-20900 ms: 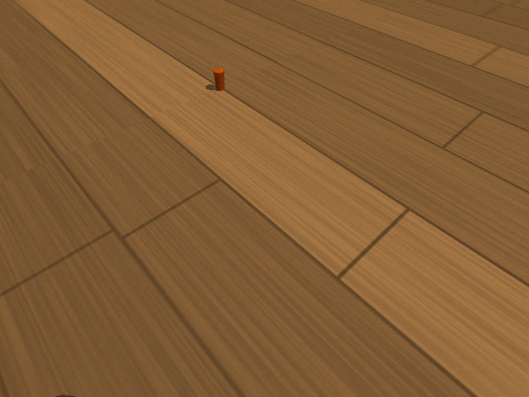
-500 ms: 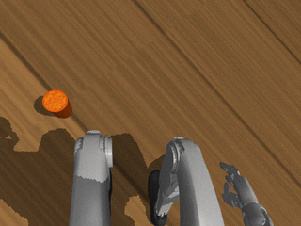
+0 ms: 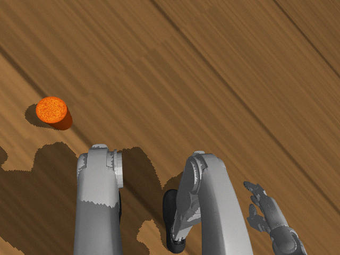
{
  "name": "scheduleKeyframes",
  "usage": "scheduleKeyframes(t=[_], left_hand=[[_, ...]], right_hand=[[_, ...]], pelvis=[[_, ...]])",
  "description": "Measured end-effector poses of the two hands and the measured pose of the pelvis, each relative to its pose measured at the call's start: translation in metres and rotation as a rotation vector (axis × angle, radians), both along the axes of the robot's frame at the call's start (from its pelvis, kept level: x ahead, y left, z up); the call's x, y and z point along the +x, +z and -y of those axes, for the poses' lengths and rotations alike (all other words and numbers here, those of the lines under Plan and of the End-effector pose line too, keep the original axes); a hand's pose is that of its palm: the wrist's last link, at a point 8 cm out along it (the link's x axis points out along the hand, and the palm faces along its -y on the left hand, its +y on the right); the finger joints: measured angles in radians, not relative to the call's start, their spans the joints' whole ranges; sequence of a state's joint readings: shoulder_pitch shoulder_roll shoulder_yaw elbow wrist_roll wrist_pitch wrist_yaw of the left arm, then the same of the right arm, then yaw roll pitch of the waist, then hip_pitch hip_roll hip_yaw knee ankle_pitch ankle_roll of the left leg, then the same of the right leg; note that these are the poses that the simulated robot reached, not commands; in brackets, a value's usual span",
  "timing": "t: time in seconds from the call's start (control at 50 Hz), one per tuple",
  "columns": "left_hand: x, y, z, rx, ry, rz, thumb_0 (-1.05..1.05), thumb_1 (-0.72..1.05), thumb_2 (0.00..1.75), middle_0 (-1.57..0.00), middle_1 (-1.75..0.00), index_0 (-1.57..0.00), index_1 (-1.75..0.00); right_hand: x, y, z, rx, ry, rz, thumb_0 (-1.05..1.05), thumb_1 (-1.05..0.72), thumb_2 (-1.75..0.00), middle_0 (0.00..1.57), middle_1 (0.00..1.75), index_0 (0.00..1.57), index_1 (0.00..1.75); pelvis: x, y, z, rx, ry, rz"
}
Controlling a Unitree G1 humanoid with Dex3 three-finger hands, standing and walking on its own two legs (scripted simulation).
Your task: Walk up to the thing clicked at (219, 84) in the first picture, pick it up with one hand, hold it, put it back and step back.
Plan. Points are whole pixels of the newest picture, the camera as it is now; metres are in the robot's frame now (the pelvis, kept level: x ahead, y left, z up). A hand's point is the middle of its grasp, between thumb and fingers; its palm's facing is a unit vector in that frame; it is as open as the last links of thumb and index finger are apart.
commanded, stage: go down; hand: left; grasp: from the side
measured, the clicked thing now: (57, 116) +0.41 +0.33 -0.30
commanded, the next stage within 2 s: none
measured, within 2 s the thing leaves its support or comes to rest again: neither
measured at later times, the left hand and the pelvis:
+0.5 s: hand out of the picture +0.29 +0.51 -0.01, palm faces +0.43 -0.90 -0.03, open 17.2 cm; pelvis +0.00 +0.00 -0.01, yaw -1 degrees
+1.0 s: hand out of the picture +0.29 +0.51 -0.01, palm faces +0.46 -0.89 -0.02, open 16.9 cm; pelvis +0.00 +0.00 -0.01, yaw -1 degrees
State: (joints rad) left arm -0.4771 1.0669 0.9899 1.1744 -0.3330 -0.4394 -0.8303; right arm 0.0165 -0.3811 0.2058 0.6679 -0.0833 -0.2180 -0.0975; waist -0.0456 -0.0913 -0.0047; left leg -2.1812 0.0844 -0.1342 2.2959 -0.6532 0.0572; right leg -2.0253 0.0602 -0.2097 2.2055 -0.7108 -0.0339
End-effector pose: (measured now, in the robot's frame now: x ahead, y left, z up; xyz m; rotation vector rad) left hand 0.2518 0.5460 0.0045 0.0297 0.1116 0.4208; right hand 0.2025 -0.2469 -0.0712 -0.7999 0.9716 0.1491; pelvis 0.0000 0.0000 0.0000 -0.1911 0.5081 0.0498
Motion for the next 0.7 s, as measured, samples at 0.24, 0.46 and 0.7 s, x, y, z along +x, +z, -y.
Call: scheduleKeyframes(t=[0.24, 0.46, 0.7], left_hand=[[0.004, -0.011, -0.004, 0.003, 0.008, 0.027, -0.01, -0.48, 0.12, -0.06, -0.03, -0.01, -0.07], [0.003, -0.015, -0.004, -0.004, 0.016, 0.047, -0.01, -0.46, 0.13, -0.06, -0.04, -0.01, -0.08], [-0.002, -0.015, -0.007, 0.008, 0.040, 0.065, -0.01, -0.43, 0.14, -0.06, -0.04, -0.01, -0.07]], right_hand=[[-0.002, -0.003, 0.000, -0.021, 0.016, -0.019, 0.01, -0.92, -0.91, 0.20, 0.30, 0.21, 0.31], [-0.003, -0.005, 0.000, -0.029, 0.019, -0.012, 0.01, -0.93, -0.91, 0.20, 0.30, 0.21, 0.31], [0.000, -0.006, -0.004, -0.026, 0.027, -0.003, 0.01, -0.92, -0.91, 0.21, 0.30, 0.21, 0.31]], pelvis=[[0.000, -0.006, 0.000, -0.008, -0.004, 0.013], [-0.002, -0.011, -0.001, -0.013, -0.009, 0.027], [-0.003, -0.013, -0.001, -0.013, -0.010, 0.031]])
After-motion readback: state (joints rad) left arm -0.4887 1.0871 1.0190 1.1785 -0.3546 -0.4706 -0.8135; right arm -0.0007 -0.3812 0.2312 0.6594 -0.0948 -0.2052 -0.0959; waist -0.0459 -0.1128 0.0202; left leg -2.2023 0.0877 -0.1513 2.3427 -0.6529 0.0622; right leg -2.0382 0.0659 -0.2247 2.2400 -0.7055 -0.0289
